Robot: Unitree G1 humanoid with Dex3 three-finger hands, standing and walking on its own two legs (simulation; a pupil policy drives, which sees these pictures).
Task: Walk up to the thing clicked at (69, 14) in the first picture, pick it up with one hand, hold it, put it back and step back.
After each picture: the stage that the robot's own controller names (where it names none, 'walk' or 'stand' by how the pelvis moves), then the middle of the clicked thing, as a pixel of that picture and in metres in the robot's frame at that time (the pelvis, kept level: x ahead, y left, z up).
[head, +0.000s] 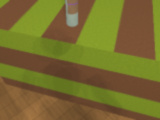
stand; (71, 4) +0.87 +0.07 +0.04
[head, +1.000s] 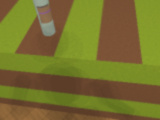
walk; (43, 12) +0.74 +0.23 +0.05
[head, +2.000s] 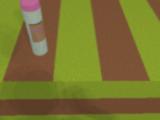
stand; (35, 29) +0.59 +0.21 +0.05
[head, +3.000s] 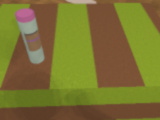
stand; (31, 38) +0.58 +0.23 +0.04
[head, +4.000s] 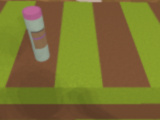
stand; (37, 36) +0.58 +0.21 +0.04
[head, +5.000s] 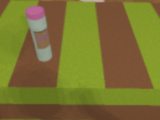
stand; (40, 36) +0.58 +0.20 +0.04
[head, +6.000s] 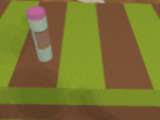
stand; (41, 36) +0.58 +0.19 +0.04
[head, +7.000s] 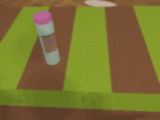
rise first; (48, 40) +0.57 +0.20 +0.04
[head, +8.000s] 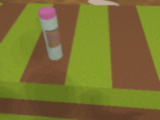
go down; (51, 35) +0.60 +0.19 +0.04
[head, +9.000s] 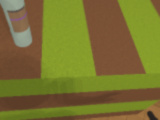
go down; (16, 16) +0.58 +0.19 +0.07
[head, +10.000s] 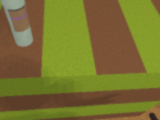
approach; (17, 16) +0.59 +0.19 +0.08
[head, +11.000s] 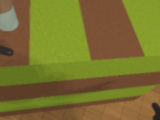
close in; out of the picture +0.60 +0.21 +0.12
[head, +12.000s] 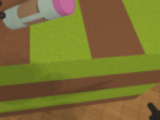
close; (35, 11) +0.54 +0.10 +0.10
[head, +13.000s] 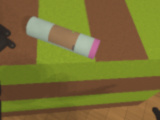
lift; (63, 37) +0.51 +0.03 +0.03
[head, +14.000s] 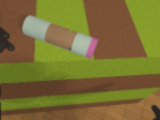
lift; (60, 37) +0.50 +0.04 +0.03
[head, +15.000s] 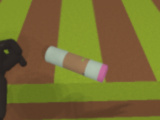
lift; (75, 63) +0.48 +0.03 +0.00
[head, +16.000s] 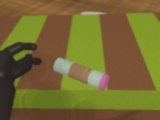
close; (80, 73) +0.49 +0.03 -0.03
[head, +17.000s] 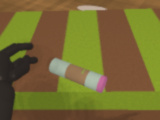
stand; (77, 74) +0.47 +0.04 -0.04
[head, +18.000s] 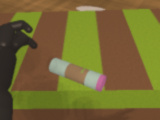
crouch; (76, 73) +0.48 +0.04 -0.04
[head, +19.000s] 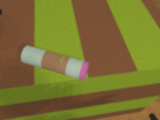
lower; (55, 62) +0.46 +0.05 -0.03
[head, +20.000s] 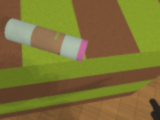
lower; (47, 40) +0.48 +0.05 +0.03
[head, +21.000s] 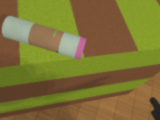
lower; (45, 38) +0.49 +0.05 +0.03
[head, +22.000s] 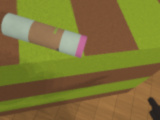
lower; (45, 35) +0.49 +0.05 +0.04
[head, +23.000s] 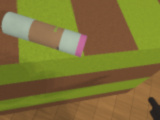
lower; (46, 34) +0.49 +0.05 +0.04
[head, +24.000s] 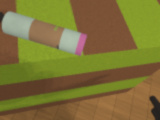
open; (46, 34) +0.50 +0.04 +0.04
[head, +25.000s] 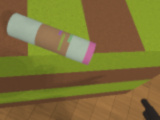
sink last; (52, 39) +0.46 +0.05 +0.04
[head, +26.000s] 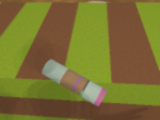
sink last; (73, 81) +0.40 +0.07 -0.01
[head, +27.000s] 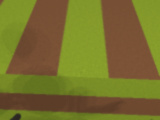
stand; out of the picture +0.09 +0.39 -0.69
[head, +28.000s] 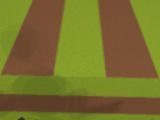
stand; out of the picture -0.06 +0.51 -0.68
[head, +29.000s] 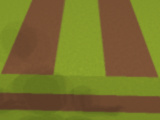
stand; out of the picture -0.20 +0.62 -0.69
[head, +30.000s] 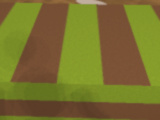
stand; out of the picture -0.32 +0.73 -0.75
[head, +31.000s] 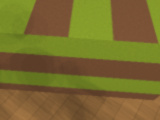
walk; out of the picture -0.27 +0.81 -0.73
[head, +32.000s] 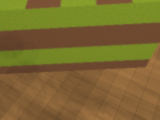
walk; out of the picture -0.23 +0.88 -0.73
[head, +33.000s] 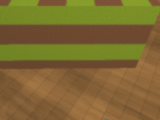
stand; out of the picture -0.13 +0.97 -0.73
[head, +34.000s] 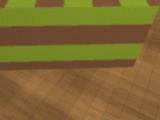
stand; out of the picture -0.30 +1.03 -0.75
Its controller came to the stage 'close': yes
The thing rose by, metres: 0.00
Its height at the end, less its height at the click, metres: -0.78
